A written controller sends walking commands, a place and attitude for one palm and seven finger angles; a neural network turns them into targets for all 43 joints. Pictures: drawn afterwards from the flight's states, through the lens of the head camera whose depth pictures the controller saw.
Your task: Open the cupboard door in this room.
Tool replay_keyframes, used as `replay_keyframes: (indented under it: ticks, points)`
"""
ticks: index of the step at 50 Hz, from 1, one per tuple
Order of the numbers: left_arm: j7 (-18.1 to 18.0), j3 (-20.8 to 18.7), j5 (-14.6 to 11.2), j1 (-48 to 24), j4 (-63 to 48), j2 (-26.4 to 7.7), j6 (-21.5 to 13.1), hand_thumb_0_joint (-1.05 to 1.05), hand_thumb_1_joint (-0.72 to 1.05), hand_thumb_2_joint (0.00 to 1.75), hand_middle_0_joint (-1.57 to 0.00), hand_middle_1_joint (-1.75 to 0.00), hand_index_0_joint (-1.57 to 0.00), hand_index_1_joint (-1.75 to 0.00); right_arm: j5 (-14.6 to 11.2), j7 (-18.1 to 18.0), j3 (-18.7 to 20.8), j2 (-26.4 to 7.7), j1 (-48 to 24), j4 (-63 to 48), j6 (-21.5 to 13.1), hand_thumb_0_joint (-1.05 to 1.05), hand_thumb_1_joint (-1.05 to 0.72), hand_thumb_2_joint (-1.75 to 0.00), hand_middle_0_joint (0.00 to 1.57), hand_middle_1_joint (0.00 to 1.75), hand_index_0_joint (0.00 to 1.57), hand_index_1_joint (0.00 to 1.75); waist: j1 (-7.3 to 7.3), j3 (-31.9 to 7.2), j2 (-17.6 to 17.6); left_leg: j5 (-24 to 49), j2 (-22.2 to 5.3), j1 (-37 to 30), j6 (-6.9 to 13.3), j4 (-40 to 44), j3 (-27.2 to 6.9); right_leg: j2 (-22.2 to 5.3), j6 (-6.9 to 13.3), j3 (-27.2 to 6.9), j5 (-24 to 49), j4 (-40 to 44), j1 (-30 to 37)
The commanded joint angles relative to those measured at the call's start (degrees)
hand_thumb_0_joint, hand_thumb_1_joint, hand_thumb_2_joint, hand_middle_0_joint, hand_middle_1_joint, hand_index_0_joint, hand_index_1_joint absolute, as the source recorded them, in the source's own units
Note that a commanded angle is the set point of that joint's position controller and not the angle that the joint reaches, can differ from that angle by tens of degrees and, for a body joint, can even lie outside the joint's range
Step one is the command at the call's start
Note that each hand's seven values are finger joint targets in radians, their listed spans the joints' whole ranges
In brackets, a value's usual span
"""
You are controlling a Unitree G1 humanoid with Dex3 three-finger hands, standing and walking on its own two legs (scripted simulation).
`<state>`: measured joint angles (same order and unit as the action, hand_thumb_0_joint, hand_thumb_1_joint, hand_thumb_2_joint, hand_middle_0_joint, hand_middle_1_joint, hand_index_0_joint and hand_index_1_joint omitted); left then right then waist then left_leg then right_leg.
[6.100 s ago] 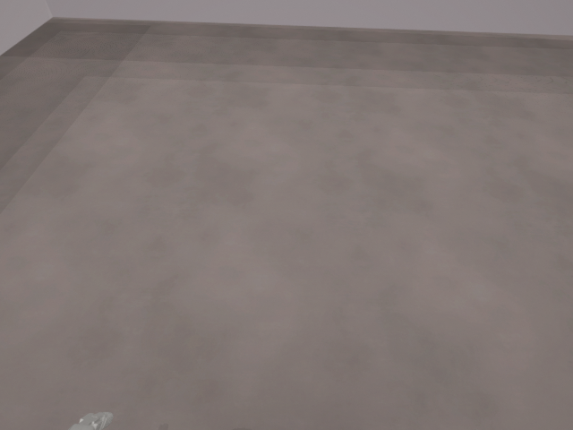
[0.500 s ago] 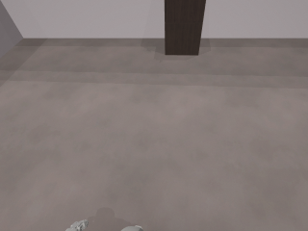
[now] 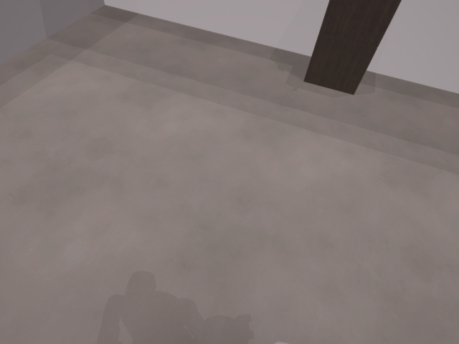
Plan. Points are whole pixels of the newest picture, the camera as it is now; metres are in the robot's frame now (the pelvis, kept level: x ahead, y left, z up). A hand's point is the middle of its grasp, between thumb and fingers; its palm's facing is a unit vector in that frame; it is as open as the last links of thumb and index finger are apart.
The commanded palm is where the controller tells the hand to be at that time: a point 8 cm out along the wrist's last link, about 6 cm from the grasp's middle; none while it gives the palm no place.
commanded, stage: stand and wait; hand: left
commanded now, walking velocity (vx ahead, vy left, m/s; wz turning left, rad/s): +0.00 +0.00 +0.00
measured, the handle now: out of the picture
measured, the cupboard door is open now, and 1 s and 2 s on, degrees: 0 0 0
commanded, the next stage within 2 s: turn or walk to find it in 0.12 s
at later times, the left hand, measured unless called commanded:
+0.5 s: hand out of the picture +0.00 +0.18 -0.17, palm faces +0.16 -0.96 -0.22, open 7.3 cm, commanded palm none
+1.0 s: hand out of the picture -0.05 +0.21 -0.18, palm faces +0.28 -0.94 -0.21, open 7.3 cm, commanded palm none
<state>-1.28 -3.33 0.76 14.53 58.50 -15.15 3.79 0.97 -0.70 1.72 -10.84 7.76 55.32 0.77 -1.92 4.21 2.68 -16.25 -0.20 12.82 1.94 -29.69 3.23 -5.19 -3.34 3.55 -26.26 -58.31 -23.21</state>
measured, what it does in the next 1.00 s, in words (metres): steps on the spot: right foot, then left foot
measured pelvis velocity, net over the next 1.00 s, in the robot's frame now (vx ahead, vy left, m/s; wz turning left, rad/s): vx -0.04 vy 0.02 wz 0.25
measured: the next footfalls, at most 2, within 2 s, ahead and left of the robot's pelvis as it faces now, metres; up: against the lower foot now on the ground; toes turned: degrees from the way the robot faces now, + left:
right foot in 0.22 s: +0.03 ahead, -0.13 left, +0.00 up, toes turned -4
left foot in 0.54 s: -0.02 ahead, +0.14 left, +0.00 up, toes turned +20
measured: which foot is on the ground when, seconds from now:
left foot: down 0.00-0.24, up 0.26-0.52, down 0.54-1.00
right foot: up 0.00-0.20, down 0.22-1.00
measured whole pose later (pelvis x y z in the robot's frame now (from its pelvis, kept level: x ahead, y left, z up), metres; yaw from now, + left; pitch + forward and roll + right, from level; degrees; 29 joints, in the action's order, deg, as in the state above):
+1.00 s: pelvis -0.04 +0.02 -0.01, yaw +14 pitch -1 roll +0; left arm -1.5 -2.3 1.6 13.2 58.8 -10.1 1.1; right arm 0.4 0.2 3.4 -11.4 11.4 59.1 3.0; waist -0.4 3.7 0.6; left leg -24.0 -1.4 18.6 -1.5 -42.1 3.7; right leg -6.9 -2.2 10.3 -19.4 -33.2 -11.6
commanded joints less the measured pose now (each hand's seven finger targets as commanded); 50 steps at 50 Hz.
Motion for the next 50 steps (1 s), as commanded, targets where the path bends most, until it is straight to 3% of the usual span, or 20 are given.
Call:
replay_keyframes:
  ticks: [1, 6, 9, 10, 11, 12, 13, 15, 17, 22, 25, 27, 29, 34, 37, 39, 41, 44, 48, 50]
  points:
    - [0.30, 0.63, 0.08, 0.26, -2.91, -0.98, -1.89, 0.00, 0.90, 0.90, -0.20, -0.30, -0.20, -0.30, -0.10, -1.06, 1.96, -9.76, 3.48, -0.80, -1.11, 0.00, -0.90, -0.90, 0.20, 0.30, 0.20, 0.30, 2.33, -5.41, -9.49, 31.39, -13.88, -7.69, 7.46, 11.13, -10.65, -0.17, -0.49, -1.57, 1.53, 4.83, -1.14]
    - [-0.03, 1.53, 0.09, 0.86, -1.88, 0.67, -2.37, 0.00, 0.90, 0.90, -0.20, -0.30, -0.20, -0.30, 0.18, -0.92, 1.98, -9.05, 3.46, 0.96, -0.85, 0.00, -0.90, -0.90, 0.20, 0.30, 0.20, 0.30, 2.15, -4.23, -9.91, 23.75, -13.59, -5.49, 7.16, 11.57, -11.83, 0.79, 0.09, -0.64, 2.27, 18.79, 5.10]
    - [-0.39, 1.20, 0.09, 4.15, -0.47, -0.36, -3.28, 0.00, 0.90, 0.90, -0.20, -0.30, -0.20, -0.30, -0.33, -0.66, 2.07, -8.51, 2.76, 1.28, -0.67, 0.00, -0.90, -0.90, 0.20, 0.30, 0.20, 0.30, 0.54, -4.21, -8.09, 21.01, -10.66, -1.48, 4.16, 7.42, -11.54, 1.01, 0.21, 0.57, 13.47, 32.09, 12.70]
    - [-0.65, 0.89, 0.21, 4.77, -0.18, -2.18, -3.71, 0.00, 0.90, 0.90, -0.20, -0.30, -0.20, -0.30, -0.64, -0.36, 2.11, -7.32, 2.95, 1.32, -0.69, 0.00, -0.90, -0.90, 0.20, 0.30, 0.20, 0.30, 0.35, -3.81, -5.56, 16.56, -8.46, 2.32, 1.98, 4.77, -10.65, -1.48, 0.93, -2.25, 18.17, 36.17, 16.54]
    - [-0.91, 0.36, 0.54, 4.31, -0.55, -4.66, -4.14, 0.00, 0.90, 0.90, -0.20, -0.30, -0.20, -0.30, -0.85, -0.12, 1.68, -5.16, 3.38, 0.63, -0.64, 0.00, -0.90, -0.90, 0.20, 0.30, 0.20, 0.30, 0.96, -3.57, 1.53, 9.02, -4.18, 7.15, -0.57, 0.37, -6.67, -8.17, 3.53, -8.95, 22.44, 37.35, 18.57]
    - [-0.85, -0.08, 0.64, 4.36, -1.02, -7.28, -4.25, 0.00, 0.90, 0.90, -0.20, -0.30, -0.20, -0.30, -0.89, 0.19, 1.32, -3.46, 2.78, -0.15, -0.24, 0.00, -0.90, -0.90, 0.20, 0.30, 0.20, 0.30, 0.72, -2.92, 8.15, -2.37, 0.45, 9.20, -2.48, -4.19, -2.87, -15.18, 7.93, -14.28, 23.80, 39.98, 16.79]
    - [-0.80, -0.94, 0.59, 4.49, -1.84, -8.50, -4.47, 0.00, 0.90, 0.90, -0.20, -0.30, -0.20, -0.30, -0.33, 0.08, 1.85, -4.63, 0.97, -1.14, 0.80, 0.00, -0.90, -0.90, 0.20, 0.30, 0.20, 0.30, -0.90, -2.39, 16.41, -13.08, 0.51, 10.67, -2.78, -13.29, -3.46, -17.97, 11.94, -17.80, 22.47, 43.44, 13.35]
    - [-0.94, -0.59, 0.76, 2.41, -2.66, -5.86, -4.06, 0.00, 0.90, 0.90, -0.20, -0.30, -0.20, -0.30, -0.25, 0.39, 2.82, -6.01, 0.51, -1.03, 1.46, 0.00, -0.90, -0.90, 0.20, 0.30, 0.20, 0.30, 0.19, 0.89, 10.23, -12.85, -0.46, 13.63, -2.60, -26.64, -4.87, -17.04, 13.40, -14.63, 23.33, 43.48, 10.15]
    - [-0.93, -0.66, 0.89, -0.17, -3.85, -4.90, -4.34, 0.00, 0.90, 0.90, -0.20, -0.30, -0.20, -0.30, -0.35, 0.71, 2.75, -4.75, 2.96, 0.41, 1.52, 0.00, -0.90, -0.90, 0.20, 0.30, 0.20, 0.30, 1.51, -1.21, 4.67, -10.39, -1.12, 13.13, -3.52, -29.72, -4.00, -14.16, 11.98, -7.17, 30.01, 40.36, 11.90]
    - [-0.92, -0.99, 1.12, 2.06, -1.91, -6.00, -4.28, 0.00, 0.90, 0.90, -0.20, -0.30, -0.20, -0.30, -0.54, 0.49, 1.62, -2.56, 3.22, 0.85, 0.83, 0.00, -0.90, -0.90, 0.20, 0.30, 0.20, 0.30, 0.11, -3.83, 6.57, -8.86, -1.22, 7.51, -4.30, -12.02, -0.08, -12.77, 11.49, -4.10, 35.67, 36.38, 15.52]
    - [-0.78, -0.50, 0.22, 0.11, -0.96, -4.97, -3.74, 0.00, 0.90, 0.90, -0.20, -0.30, -0.20, -0.30, -0.34, 0.30, 1.26, -3.07, 8.12, 3.34, 0.02, 0.00, -0.90, -0.90, 0.20, 0.30, 0.20, 0.30, 2.41, -4.46, 4.19, 5.84, -1.83, -5.01, -3.91, 4.05, 0.60, -9.49, 6.66, -1.30, 24.42, 32.03, 8.48]
    - [-0.45, 0.57, -0.36, 1.40, -1.81, -0.15, -2.89, 0.00, 0.90, 0.90, -0.20, -0.30, -0.20, -0.30, 0.23, -0.07, 1.89, -8.84, 8.64, 3.22, -0.91, 0.00, -0.90, -0.90, 0.20, 0.30, 0.20, 0.30, 1.80, -4.11, -12.63, 12.76, -13.87, -5.02, 1.23, 10.80, -13.84, -1.67, 1.49, 2.82, 7.98, 25.19, 3.59]
    - [-0.47, 1.23, -0.10, -1.29, -1.02, 0.80, -2.21, 0.00, 0.90, 0.90, -0.20, -0.30, -0.20, -0.30, 0.30, -0.88, 1.79, -9.29, 6.72, 3.78, -1.36, 0.00, -0.90, -0.90, 0.20, 0.30, 0.20, 0.30, 2.48, -1.54, -18.02, 11.09, -16.82, 0.86, 5.49, 17.13, -17.85, -0.25, 0.92, 1.53, -1.36, 16.20, 5.26]
    - [0.03, 1.53, -0.36, 1.30, 1.81, 1.28, -2.80, 0.00, 0.90, 0.90, -0.20, -0.30, -0.20, -0.30, 0.01, -1.42, 1.22, -8.05, 5.03, 4.67, -1.35, 0.00, -0.90, -0.90, 0.20, 0.30, 0.20, 0.30, 1.14, -3.78, -11.53, 25.94, -13.32, -3.38, 5.92, 11.32, -12.66, 0.39, 1.29, 0.16, 2.19, 21.89, 7.31]
    - [-0.31, 1.23, -0.12, 4.34, 2.82, 0.09, -3.46, 0.00, 0.90, 0.90, -0.20, -0.30, -0.20, -0.30, -0.47, -1.06, 1.66, -7.80, 4.75, 4.24, -0.92, 0.00, -0.90, -0.90, 0.20, 0.30, 0.20, 0.30, 0.32, -4.61, -6.92, 20.81, -9.79, -0.12, 2.85, 6.96, -10.94, -0.23, 1.19, 0.29, 13.60, 34.00, 13.99]
    - [-0.73, 0.61, 0.24, 4.30, 2.10, -3.31, -3.88, 0.00, 0.90, 0.90, -0.20, -0.30, -0.20, -0.30, -0.78, -0.36, 1.49, -5.54, 4.72, 2.80, -0.77, 0.00, -0.90, -0.90, 0.20, 0.30, 0.20, 0.30, 1.04, -5.25, 0.50, 11.65, -4.59, 4.64, -0.72, 1.95, -5.72, -7.88, 3.81, -5.66, 21.22, 36.65, 16.82]
    - [-0.76, -0.61, 0.33, 2.78, 0.67, -6.26, -3.93, 0.00, 0.90, 0.90, -0.20, -0.30, -0.20, -0.30, -0.29, 0.06, 1.78, -4.66, 3.07, 1.59, 0.54, 0.00, -0.90, -0.90, 0.20, 0.30, 0.20, 0.30, 0.50, -1.68, 12.30, -2.69, -0.70, 8.16, -3.05, -6.99, -1.30, -14.87, 9.41, -11.35, 18.48, 40.99, 12.46]
    - [-0.85, -0.98, 1.08, 1.09, -1.18, -5.67, -3.80, 0.00, 0.90, 0.90, -0.20, -0.30, -0.20, -0.30, -0.31, 0.48, 2.50, -4.46, 1.44, 0.38, 1.15, 0.00, -0.90, -0.90, 0.20, 0.30, 0.20, 0.30, 0.47, 0.70, 8.62, -12.06, -1.42, 11.64, -3.27, -21.13, -1.88, -16.48, 12.66, -8.57, 28.10, 40.18, 10.33]
    - [-0.80, -1.80, 1.24, -0.20, -2.52, -7.06, -3.66, 0.00, 0.90, 0.90, -0.20, -0.30, -0.20, -0.30, -0.57, 0.97, 2.24, -3.50, 2.74, -0.47, 0.90, 0.00, -0.90, -0.90, 0.20, 0.30, 0.20, 0.30, 1.17, -1.87, 8.68, -7.93, -1.60, 8.48, -4.09, -10.95, 1.18, -14.33, 9.83, -1.28, 34.88, 33.25, 13.63]
    - [-0.65, -1.93, 0.55, -0.55, -2.92, -6.76, -3.22, 0.00, 0.90, 0.90, -0.20, -0.30, -0.20, -0.30, -0.31, 1.09, 2.41, -4.80, 5.65, -0.09, 0.34, 0.00, -0.90, -0.90, 0.20, 0.30, 0.20, 0.30, 2.65, -4.24, 3.51, 3.76, -1.79, -0.76, -3.57, 1.06, 1.24, -12.48, 5.96, 1.88, 27.92, 27.08, 9.50]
